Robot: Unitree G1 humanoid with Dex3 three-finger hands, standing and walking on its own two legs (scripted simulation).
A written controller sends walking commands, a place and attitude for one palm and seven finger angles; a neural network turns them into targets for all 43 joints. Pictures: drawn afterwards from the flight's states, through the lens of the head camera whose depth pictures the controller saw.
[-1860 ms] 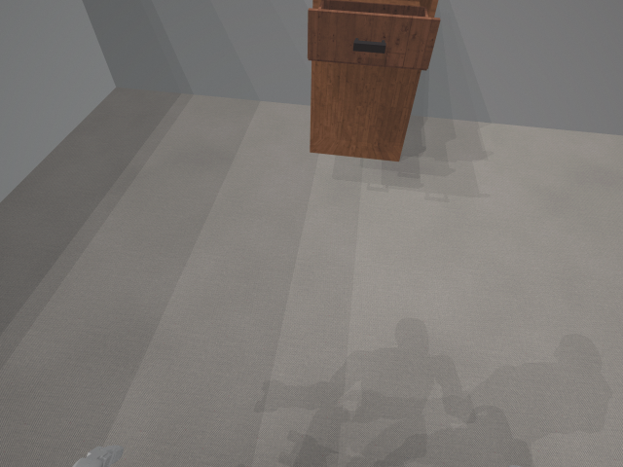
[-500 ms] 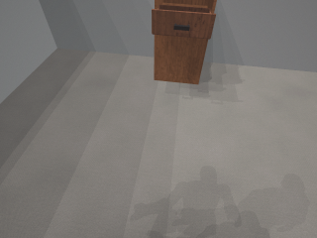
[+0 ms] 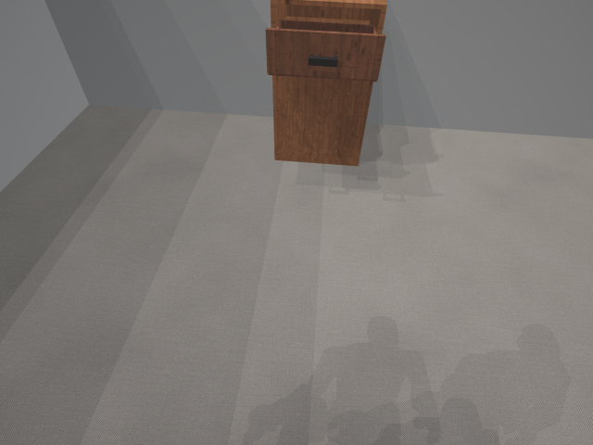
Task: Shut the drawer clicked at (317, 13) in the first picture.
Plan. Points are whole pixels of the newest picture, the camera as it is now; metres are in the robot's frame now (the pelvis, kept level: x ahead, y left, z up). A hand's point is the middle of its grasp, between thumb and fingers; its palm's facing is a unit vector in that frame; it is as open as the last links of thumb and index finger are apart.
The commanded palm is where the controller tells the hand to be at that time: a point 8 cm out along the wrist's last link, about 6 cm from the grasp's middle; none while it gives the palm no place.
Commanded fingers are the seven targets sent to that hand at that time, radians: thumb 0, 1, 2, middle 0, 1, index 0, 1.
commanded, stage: walk to a spot facing it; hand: left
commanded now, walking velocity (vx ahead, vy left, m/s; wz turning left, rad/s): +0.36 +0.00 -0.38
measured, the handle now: (323, 59) +1.39 +0.01 -0.05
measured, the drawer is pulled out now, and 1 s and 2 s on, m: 0.30 0.30 0.30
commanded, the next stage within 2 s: turn to face it in 1.74 s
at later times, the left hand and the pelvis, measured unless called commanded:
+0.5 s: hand out of the picture +0.11 +0.23 -0.19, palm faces -0.08 -0.98 -0.15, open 7.4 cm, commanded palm none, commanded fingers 0.00 0.90 0.90 -0.20 -0.30 -0.20 -0.30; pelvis +0.17 +0.05 -0.02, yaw -10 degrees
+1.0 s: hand (271, 255) +0.54 +0.10 -0.16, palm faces -0.35 -0.92 -0.19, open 7.3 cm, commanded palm none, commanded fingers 0.00 0.90 0.90 -0.20 -0.30 -0.20 -0.30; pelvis +0.37 -0.03 -0.01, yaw -19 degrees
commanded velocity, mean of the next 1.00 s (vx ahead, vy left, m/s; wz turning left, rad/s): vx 0.37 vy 0.00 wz -0.26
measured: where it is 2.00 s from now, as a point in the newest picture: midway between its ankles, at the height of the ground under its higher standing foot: (345, 308)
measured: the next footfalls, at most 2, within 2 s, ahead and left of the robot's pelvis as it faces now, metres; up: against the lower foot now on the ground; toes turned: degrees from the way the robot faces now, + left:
left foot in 0.40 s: +0.27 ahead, +0.14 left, +0.00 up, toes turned +0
right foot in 0.88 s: +0.42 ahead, -0.15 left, +0.00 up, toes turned -26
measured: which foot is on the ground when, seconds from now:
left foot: down 0.00-0.10, up 0.12-0.38, down 0.40-0.90, up 0.92-1.00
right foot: down 0.00-0.40, up 0.42-0.86, down 0.88-1.00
